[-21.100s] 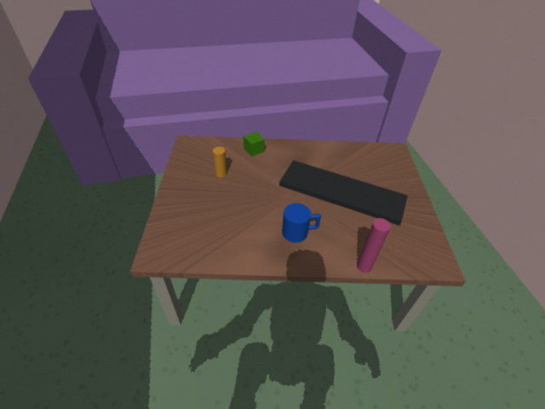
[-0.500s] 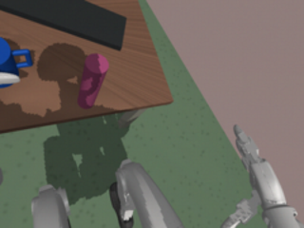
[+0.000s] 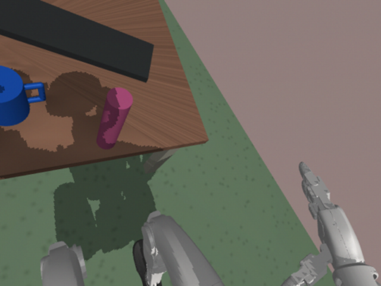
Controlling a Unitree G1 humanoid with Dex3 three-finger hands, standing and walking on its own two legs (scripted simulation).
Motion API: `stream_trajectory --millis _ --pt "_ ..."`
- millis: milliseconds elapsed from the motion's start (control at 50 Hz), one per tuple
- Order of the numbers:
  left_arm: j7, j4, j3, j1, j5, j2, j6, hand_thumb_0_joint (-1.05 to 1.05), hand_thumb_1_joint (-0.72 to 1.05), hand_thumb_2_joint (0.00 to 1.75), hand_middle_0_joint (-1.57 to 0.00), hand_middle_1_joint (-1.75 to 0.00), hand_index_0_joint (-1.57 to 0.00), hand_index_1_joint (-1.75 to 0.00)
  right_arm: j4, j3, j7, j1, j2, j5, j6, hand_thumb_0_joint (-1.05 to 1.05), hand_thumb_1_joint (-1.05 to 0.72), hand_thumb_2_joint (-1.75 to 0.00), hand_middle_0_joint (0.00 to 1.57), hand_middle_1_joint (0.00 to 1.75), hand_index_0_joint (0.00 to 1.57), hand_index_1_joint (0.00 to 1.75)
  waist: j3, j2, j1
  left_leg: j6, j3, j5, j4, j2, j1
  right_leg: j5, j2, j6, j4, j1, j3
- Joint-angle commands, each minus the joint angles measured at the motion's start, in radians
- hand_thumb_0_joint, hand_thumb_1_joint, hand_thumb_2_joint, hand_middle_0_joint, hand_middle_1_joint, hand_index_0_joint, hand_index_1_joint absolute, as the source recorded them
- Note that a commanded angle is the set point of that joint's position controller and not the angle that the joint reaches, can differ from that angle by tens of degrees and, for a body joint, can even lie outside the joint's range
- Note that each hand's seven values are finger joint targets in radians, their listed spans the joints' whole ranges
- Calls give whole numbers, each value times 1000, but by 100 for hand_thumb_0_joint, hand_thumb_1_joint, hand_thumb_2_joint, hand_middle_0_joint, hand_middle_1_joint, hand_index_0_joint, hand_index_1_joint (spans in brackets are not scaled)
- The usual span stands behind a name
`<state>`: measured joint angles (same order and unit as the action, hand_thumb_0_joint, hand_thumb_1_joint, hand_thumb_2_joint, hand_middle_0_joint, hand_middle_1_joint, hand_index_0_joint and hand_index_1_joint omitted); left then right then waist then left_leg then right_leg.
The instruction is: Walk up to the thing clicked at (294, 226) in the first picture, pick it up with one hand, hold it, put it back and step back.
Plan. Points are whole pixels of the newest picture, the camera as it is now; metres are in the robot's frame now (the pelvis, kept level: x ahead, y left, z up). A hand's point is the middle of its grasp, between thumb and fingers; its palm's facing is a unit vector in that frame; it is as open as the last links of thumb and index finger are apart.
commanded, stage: rise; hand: left
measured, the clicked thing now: (12, 95) +0.57 +0.17 -0.11
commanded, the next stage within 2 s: home in 0.18 s
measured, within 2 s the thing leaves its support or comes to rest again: neither
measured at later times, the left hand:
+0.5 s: hand out of the picture +0.53 +0.37 +0.12, palm faces +0.47 -0.85 -0.24, open 17.1 cm
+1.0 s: hand out of the picture +0.33 +0.24 +0.09, palm faces +0.24 -0.93 -0.27, open 17.3 cm
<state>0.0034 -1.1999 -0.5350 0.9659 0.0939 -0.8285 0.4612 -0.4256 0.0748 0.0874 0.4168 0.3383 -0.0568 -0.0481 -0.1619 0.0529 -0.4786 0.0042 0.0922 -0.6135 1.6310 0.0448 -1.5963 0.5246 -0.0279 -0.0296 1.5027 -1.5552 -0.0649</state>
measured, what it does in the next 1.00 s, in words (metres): rises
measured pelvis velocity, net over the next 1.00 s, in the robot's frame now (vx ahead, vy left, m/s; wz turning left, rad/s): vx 0.06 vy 0.00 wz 0.07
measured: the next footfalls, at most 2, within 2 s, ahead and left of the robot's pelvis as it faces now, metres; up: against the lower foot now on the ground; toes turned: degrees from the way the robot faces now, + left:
none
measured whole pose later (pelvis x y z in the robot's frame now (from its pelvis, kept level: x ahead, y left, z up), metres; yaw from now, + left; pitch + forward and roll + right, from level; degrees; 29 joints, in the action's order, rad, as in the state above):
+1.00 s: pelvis +0.06 +0.00 +0.15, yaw +4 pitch +12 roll -2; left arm -0.09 -0.47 -0.14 0.00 -0.03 -0.29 -0.02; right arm 0.09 -0.04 -0.05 0.41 0.21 0.05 -0.13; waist -0.12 0.01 -0.05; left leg 0.00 0.01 -0.47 0.96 0.03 -0.70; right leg 0.41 0.00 -0.02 0.90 -0.70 0.00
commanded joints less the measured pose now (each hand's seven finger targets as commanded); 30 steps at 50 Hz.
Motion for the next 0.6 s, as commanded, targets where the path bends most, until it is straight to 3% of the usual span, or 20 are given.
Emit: stream_trajectory --millis 0,100,120,140,160,180,240,260,300,360,400,440,460,480,520,540,580 --pt "45 159 8 365 -21 -251 11 0 -61 0 -7 -5 -7 -5 -102 102 -29 5 176 8 23 0 52 -6 5 5 5 5 -512 -540 97 -19 -11 369 -290 -4 650 -231 -27 63 -207 327 10" --pt "75 -6 16 319 -49 -209 -19 0 -61 6 -7 -7 -7 -7 -69 68 -48 -29 160 22 18 0 53 -5 5 5 5 5 -421 -331 94 4 -16 268 -348 -9 513 -211 -28 51 -277 425 13" --pt "16 -126 3 281 53 -350 -102 0 -61 4 -7 -6 -8 -7 -121 78 -49 9 186 27 1 0 48 -6 6 5 5 5 -467 -369 125 0 -25 290 -396 -13 618 -217 -33 54 -308 486 4" --pt "-2 -115 7 311 37 -318 -136 0 -61 5 -8 -7 -8 -8 -59 59 -47 32 166 33 -22 0 47 -7 6 5 5 5 -428 -356 134 -7 -19 291 -415 -7 619 -202 -39 58 -308 454 -2" --pt "-3 -71 37 365 31 -275 -153 0 -61 5 -8 -8 -8 -8 -69 47 -45 38 156 36 -30 0 48 -6 6 5 5 5 -452 -342 120 -5 -20 297 -424 -4 651 -209 -41 56 -327 464 0" --pt "-8 -11 31 419 34 -293 -167 0 -61 5 -8 -9 -9 -9 -105 67 -47 36 169 39 -36 0 48 -7 5 5 5 5 -511 -343 113 -5 -18 314 -432 -3 690 -232 -42 55 -335 491 -2" --pt "-42 64 -32 437 58 -451 -218 0 -61 5 -9 -9 -10 -9 -91 84 -49 63 201 44 -61 0 45 -8 5 5 5 5 -629 -395 156 -17 -13 448 -461 1 838 -311 -41 58 -354 560 1" --pt "-51 85 -40 428 62 -462 -229 0 -61 6 -9 -8 -9 -9 -94 93 -49 53 204 43 -68 0 44 -8 5 5 5 5 -660 -413 163 -19 -17 488 -465 3 881 -333 -37 60 -364 584 6" --pt "-64 121 -34 425 55 -439 -243 0 -45 13 -6 -8 -6 -8 -42 74 -48 51 186 44 -84 0 28 -24 13 18 13 18 -639 -446 192 -33 -11 526 -502 5 955 -331 -33 69 -390 580 6" --pt "-63 6 49 337 37 -261 -272 0 -43 13 -6 -8 -6 -8 114 -23 -39 9 106 41 -87 0 4 -48 13 18 13 18 -438 -438 208 -39 -15 498 -552 6 943 -278 -31 72 -444 520 1" --pt "-66 10 60 298 35 -250 -285 0 -42 13 -6 -8 -6 -8 115 -99 -35 -81 64 47 -74 0 -12 -59 15 21 15 21 -404 -400 247 -30 -32 468 -578 -1 900 -287 -28 69 -475 582 5" --pt "-68 33 45 298 33 -278 -289 0 -41 14 -6 -8 -6 -8 132 -149 -29 -103 41 46 -72 0 -28 -64 15 22 15 22 -426 -422 274 -33 -39 468 -599 -2 911 -294 -25 68 -484 620 8" --pt "-63 22 72 262 28 -214 -293 0 -38 15 -7 -8 -7 -8 141 -164 -27 -100 24 42 -72 0 -36 -68 16 24 16 24 -431 -426 275 -34 -45 481 -607 -1 928 -301 -25 66 -494 642 7" --pt "-56 -2 96 193 19 -150 -300 0 -38 16 -7 -9 -7 -9 158 -160 -27 -77 22 42 -73 0 -44 -70 17 24 17 24 -430 -405 270 -32 -47 509 -609 0 952 -315 -26 65 -507 642 3" --pt "-50 18 112 61 4 -105 -320 0 -40 14 -7 -8 -7 -8 151 -115 -31 -39 58 44 -72 0 -60 -74 17 25 17 25 -444 -363 278 -40 -41 579 -631 8 1000 -355 -30 67 -523 684 -12" --pt "-45 118 99 12 -3 -122 -328 0 -40 14 -7 -8 -7 -8 133 -64 -33 -3 98 48 -74 0 -63 -75 17 26 17 26 -505 -346 293 -37 -41 619 -641 8 1044 -393 -31 68 -536 734 -14" --pt "-33 244 137 -92 -25 -44 -354 0 -41 14 -7 -8 -6 -8 154 0 -36 46 131 64 -81 0 -67 -77 18 26 18 26 -505 -339 297 -43 -39 667 -662 15 1106 -416 -32 73 -553 748 -18"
